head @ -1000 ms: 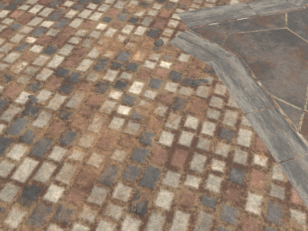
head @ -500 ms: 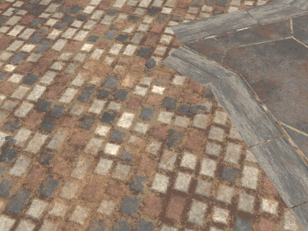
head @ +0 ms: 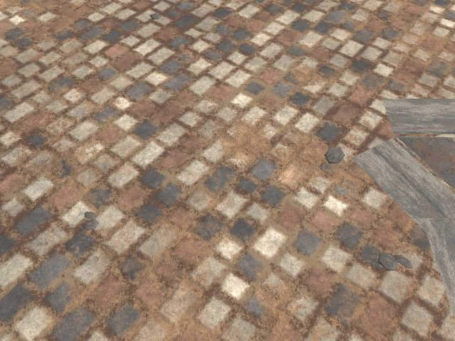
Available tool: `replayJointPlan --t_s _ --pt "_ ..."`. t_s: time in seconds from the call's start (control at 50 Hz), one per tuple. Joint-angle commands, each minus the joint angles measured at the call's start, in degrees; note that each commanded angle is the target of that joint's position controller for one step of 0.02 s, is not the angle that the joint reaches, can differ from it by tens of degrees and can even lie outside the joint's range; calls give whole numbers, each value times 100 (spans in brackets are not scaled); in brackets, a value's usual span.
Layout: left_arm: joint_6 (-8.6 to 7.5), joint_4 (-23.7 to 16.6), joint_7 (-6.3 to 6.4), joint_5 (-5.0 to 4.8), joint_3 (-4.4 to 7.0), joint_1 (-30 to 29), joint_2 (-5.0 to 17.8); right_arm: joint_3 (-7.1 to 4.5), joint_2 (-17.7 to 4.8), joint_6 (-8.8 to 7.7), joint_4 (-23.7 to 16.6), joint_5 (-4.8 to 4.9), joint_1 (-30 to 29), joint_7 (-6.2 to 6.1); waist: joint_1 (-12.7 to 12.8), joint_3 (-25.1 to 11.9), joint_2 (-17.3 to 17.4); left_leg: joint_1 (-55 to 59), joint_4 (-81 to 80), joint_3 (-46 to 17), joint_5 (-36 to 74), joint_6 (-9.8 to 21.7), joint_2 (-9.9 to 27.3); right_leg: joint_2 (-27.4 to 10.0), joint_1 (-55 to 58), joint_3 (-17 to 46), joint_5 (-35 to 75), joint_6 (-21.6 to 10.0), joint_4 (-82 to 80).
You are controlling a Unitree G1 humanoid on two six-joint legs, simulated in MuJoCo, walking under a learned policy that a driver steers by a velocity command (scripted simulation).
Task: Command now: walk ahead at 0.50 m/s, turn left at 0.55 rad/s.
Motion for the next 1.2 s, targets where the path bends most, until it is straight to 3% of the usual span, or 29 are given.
replayJointPlan --t_s 0.02,0.04,0.06,0.08,0.1,0.12,0.14,0.24,0.36,0.44,0.46,0.48,0.5,0.52,0.54,0.56,0.6,0.66,0.78,0.86,0.88,0.9,0.92,0.94,0.96,1.0,1.04,1.14,1.2 --pt "-73 -564 21 115 119 -315 875 -616 -1685 19 153 13 2162 -194 -1187 -1331 511 3759 -471 -1514 111 737 524 -686 -2314 285 3568 -311 4035" --pt "-305 -881 -69 118 -78 -4 216 -603 -1992 -58 -45 -12 1842 -182 -538 -1977 1437 5175 -1510 -5036 -730 1913 1777 647 -4473 1373 -659 -37 5848" --pt "-553 -1020 -166 -125 6 -683 692 -451 -1525 -113 -45 -79 2042 -147 -919 -2042 700 5227 -1961 -5049 -759 1691 1780 390 -5105 2360 -498 -212 6074" --pt "-647 -1134 -201 -250 13 -987 737 -372 -1199 -175 -36 -84 1839 -158 -837 -1351 520 4674 -1886 -4089 -415 1423 1583 121 -5396 2296 -32 -373 5783" --pt "-662 -1049 -163 -147 21 -984 709 -305 -982 -221 -126 -46 1386 -147 -527 -852 -62 3730 -1883 -3320 166 1170 1286 -165 -5097 2280 417 -401 5192" --pt "-608 -1001 -118 10 92 -965 807 -243 -790 -239 -227 -53 1022 -161 -325 -670 -100 3010 -1938 -2826 661 1011 1073 -333 -4650 2257 650 -357 4679" --pt "-509 -991 -111 48 132 -867 849 -196 -722 -239 -342 -94 810 -193 -157 -535 -62 2515 -2031 -2566 1331 963 946 -402 -4290 2249 766 -281 4491" --pt "-256 -1296 -22 192 72 -1287 533 -308 -1198 -164 -368 -93 1032 -401 -100 -402 130 1560 -1795 -1601 3737 735 463 0 -3876 1896 1622 131 2839" --pt "-201 -1650 -153 93 10 -2111 559 -294 -1113 128 -386 -22 1323 -544 -466 -659 576 1783 -1237 -1998 2417 196 306 526 -3330 2011 2884 86 937" --pt "-322 -1595 -183 163 111 -1596 878 -250 -995 174 -615 -28 934 -608 -92 -746 700 2208 -288 -2696 1797 3 258 458 -2745 2186 2877 -195 7" --pt "-365 -1568 -150 265 150 -1237 1066 -182 -805 152 -747 -75 881 -595 36 -1135 447 1896 522 -2513 1377 -214 -82 -52 -1768 2475 4031 -464 -94" --pt "-329 -1597 -91 372 174 -906 1327 -89 -483 129 -837 -204 1282 -579 -93 -1741 -653 835 1982 -1878 -1375 -530 -715 -1293 -252 3539 6631 -1016 335" --pt "-211 -1501 -100 350 186 -671 1317 -93 -703 133 -857 -50 2185 -538 -428 -2469 -2078 -234 3206 -1572 -3578 -759 -987 -2526 674 5399 6288 -2107 122" --pt "-137 -1714 -100 183 97 -1020 914 -234 -1295 202 -619 -17 2284 -518 -392 -2186 -1218 -475 3878 -1669 -3186 -955 -526 -2338 231 5288 4915 -2064 -2" --pt "-52 -1810 -65 165 18 -1199 651 -302 -1472 314 -676 -7 1680 -527 -221 -1579 -758 -688 4147 -1385 -2735 -1102 -365 -1907 -286 4384 4101 -1776 -51" --pt "32 -1830 -51 195 -27 -1382 602 -308 -1388 435 -700 -11 1445 -559 -251 -1200 -455 -662 4102 -1239 -2424 -1171 -216 -1587 -922 3863 3390 -1612 -242" --pt "130 -1810 -16 250 -3 -1613 767 -271 -1138 563 -822 -15 1306 -572 -348 -669 -626 -277 3754 -972 -1946 -1172 -47 -1154 -1979 3134 2608 -1490 -659" --pt "160 -1767 21 246 49 -1565 844 -185 -825 541 -954 -17 1251 -569 -292 -728 -861 -56 2892 -686 -1714 -1174 22 -1083 -1945 2533 2837 -1602 -835" --pt "269 -1737 27 147 161 -1576 1123 -146 -881 512 -1157 -58 953 -424 -185 -965 -962 698 1389 -401 -1282 -975 200 -1406 -1786 2049 2557 -1603 -854" --pt "340 -1619 -9 -7 188 -1571 1178 -217 -926 535 -1065 -84 1263 -314 -410 -888 -916 1565 -151 -68 -681 -586 -16 -1402 -1918 1695 1958 -1168 -367" --pt "368 -1513 -18 -30 164 -1369 1030 -277 -1024 536 -971 -105 1492 -331 -450 -846 -721 2036 -614 -174 -436 -394 -110 -1237 -2252 1475 1580 -835 55" --pt "395 -1467 -67 36 100 -1176 727 -403 -1460 529 -983 -126 1662 -402 -384 -598 440 2536 -1469 -1549 319 28 705 -680 -3195 900 712 -268 1378" --pt "357 -1829 -75 225 50 -1422 616 -489 -2090 518 -1208 -172 1486 -471 -255 -337 1834 2699 -1694 -3505 1396 1009 1988 226 -4800 860 -1038 187 2820" --pt "299 -1952 -30 198 129 -2001 835 -451 -1929 370 -1253 -373 1522 -437 -646 -588 1221 2219 -1860 -3598 1083 1320 2013 276 -4790 1857 -1041 92 3829" --pt "304 -1924 -12 85 172 -1915 910 -392 -1789 250 -1252 -380 1217 -427 -400 -514 972 2114 -1854 -3074 780 1007 1703 188 -4798 2063 -463 -26 4101" --pt "356 -1629 71 142 238 -1486 992 -261 -1349 192 -1339 -150 610 -462 -132 -556 733 2071 -1692 -2398 707 451 1250 88 -4684 2095 362 -11 4116" --pt "359 -1569 46 148 232 -1293 925 -138 -1100 201 -1359 -166 581 -503 -63 -755 726 1954 -1596 -2084 1340 441 1055 180 -4253 1997 739 91 4385" --pt "350 -1669 -38 81 76 -1528 639 -95 -1068 220 -1245 -203 798 -544 -270 -738 753 2379 -1456 -1983 1411 465 970 107 -3886 2003 928 186 2926" --pt "346 -1687 -105 57 44 -1528 669 -95 -1138 262 -1209 -238 770 -490 -367 -649 818 2113 -1391 -2128 1279 582 1024 120 -3229 1917 594 157 2166"
Keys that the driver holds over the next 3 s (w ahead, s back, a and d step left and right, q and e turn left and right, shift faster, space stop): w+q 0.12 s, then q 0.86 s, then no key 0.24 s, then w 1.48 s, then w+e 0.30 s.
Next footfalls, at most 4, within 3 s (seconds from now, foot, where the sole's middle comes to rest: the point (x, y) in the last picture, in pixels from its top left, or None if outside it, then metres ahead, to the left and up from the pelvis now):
0.46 right None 0.43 -0.04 -0.75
0.90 left None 0.24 0.16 -0.75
1.34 right None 0.38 -0.02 -0.75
1.70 left None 0.36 0.33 -0.75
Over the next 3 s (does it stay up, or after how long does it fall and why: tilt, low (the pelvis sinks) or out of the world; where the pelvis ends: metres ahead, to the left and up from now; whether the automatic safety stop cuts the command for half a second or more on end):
stays up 0.85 0.66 0.03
